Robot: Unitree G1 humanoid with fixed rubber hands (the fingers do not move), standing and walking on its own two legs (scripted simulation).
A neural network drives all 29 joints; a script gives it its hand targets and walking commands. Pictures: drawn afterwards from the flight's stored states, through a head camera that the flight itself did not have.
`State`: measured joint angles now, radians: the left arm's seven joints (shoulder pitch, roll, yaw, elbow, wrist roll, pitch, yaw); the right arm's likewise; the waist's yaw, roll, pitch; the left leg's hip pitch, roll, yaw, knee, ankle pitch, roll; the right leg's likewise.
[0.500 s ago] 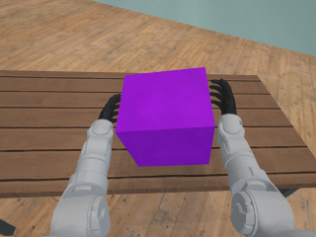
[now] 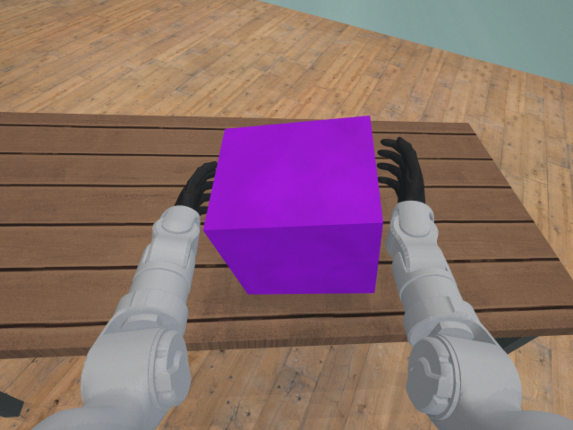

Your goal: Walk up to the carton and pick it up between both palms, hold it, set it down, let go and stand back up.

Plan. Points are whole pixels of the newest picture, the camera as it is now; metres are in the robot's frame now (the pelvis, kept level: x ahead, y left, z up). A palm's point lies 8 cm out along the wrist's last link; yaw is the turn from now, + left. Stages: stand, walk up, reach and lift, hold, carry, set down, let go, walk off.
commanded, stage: set down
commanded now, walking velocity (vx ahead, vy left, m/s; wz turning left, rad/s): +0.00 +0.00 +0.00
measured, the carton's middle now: (302, 214) +0.43 -0.06 +0.02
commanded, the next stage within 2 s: none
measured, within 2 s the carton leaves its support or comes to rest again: neither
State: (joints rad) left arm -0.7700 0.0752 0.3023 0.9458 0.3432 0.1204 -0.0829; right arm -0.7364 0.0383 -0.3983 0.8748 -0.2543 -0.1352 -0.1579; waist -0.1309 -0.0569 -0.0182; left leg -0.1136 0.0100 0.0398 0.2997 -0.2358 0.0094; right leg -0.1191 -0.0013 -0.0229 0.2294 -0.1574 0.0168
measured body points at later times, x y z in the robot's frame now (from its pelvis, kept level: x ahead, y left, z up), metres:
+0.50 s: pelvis +0.01 +0.02 +0.00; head +0.06 +0.07 +0.45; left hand +0.46 +0.11 +0.04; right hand +0.41 -0.20 +0.12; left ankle -0.05 +0.10 -0.75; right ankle -0.03 -0.13 -0.74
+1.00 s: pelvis +0.00 +0.00 +0.00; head +0.07 +0.03 +0.44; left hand +0.46 +0.09 +0.04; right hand +0.39 -0.23 +0.08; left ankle -0.05 +0.10 -0.75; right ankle -0.03 -0.13 -0.75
